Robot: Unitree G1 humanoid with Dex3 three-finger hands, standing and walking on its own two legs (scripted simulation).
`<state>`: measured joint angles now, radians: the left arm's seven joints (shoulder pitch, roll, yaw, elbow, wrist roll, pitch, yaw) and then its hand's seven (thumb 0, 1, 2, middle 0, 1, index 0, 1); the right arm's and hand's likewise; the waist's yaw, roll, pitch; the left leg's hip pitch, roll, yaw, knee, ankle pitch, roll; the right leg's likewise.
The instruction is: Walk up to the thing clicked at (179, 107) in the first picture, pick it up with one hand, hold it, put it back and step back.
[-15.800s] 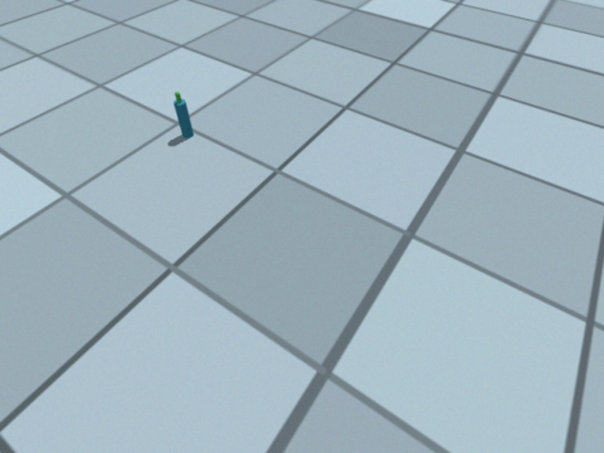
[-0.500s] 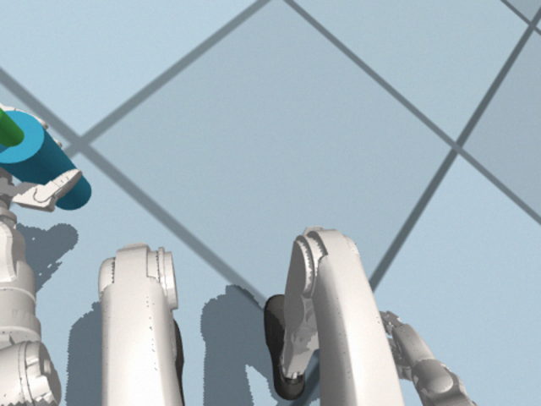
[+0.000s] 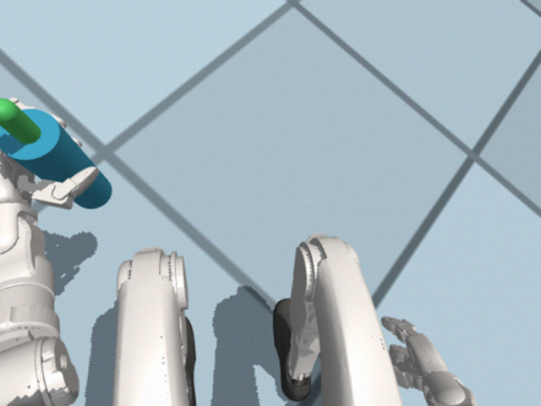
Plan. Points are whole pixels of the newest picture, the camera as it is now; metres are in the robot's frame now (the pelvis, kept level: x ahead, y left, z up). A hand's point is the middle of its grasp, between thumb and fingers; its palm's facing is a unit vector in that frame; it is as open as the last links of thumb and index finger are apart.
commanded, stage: settle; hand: left
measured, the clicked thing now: (58, 161) +0.43 +0.25 -0.04
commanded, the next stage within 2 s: lift in 0.26 s
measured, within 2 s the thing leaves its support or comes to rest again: neither
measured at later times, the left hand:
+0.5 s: hand (52, 152) +0.44 +0.25 -0.01, palm faces +0.19 -0.98 -0.03, open 9.3 cm
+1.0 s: hand (8, 122) +0.41 +0.24 +0.10, palm faces +0.17 -0.98 -0.03, open 9.3 cm
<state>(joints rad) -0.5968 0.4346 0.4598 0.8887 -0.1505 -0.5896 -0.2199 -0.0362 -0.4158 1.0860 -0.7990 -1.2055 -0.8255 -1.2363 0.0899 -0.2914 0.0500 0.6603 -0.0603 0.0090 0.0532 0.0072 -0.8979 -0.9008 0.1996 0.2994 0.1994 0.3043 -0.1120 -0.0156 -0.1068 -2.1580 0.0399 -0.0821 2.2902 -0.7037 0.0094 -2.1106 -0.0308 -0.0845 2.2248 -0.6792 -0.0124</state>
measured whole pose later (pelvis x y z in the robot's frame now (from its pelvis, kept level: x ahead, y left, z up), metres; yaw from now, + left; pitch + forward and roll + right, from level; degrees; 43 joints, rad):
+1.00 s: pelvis +0.01 +0.00 +0.10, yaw +2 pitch +32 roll -4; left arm -0.40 0.32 0.35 0.55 -0.20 -0.41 -0.18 -0.04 -0.42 1.09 -0.81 -1.20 -0.83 -1.23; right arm 0.12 -0.27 0.00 0.62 0.02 -0.02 0.00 0.01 -0.90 -0.90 0.20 0.30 0.20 0.30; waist -0.06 0.02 -0.18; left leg -1.86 0.04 -0.05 1.97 -0.68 0.01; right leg -1.83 -0.03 -0.06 1.92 -0.66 -0.01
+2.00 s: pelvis +0.06 +0.01 +0.32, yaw +4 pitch +14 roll -2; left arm -0.11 0.22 0.15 0.36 -0.18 -0.32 -0.04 -0.04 -0.43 1.09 -0.82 -1.18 -0.85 -1.21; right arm 0.23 -0.21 0.01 0.63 0.03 -0.06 -0.04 0.01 -0.91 -0.90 0.20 0.30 0.20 0.30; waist -0.03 0.01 -0.09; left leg -0.90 0.04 -0.01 1.16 -0.51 0.01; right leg -0.87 -0.01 -0.05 1.10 -0.49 0.01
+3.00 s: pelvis +0.08 +0.00 +0.36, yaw +4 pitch +8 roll -1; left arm -0.11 0.18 0.14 0.41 -0.17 -0.35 -0.03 -0.04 -0.43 1.09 -0.82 -1.17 -0.85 -1.20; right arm 0.23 -0.21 0.00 0.65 0.01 -0.04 -0.02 0.01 -0.90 -0.90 0.20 0.30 0.20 0.30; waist -0.03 0.01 -0.03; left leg -0.60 0.04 0.00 0.90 -0.44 0.00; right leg -0.57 -0.01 -0.05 0.86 -0.42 0.00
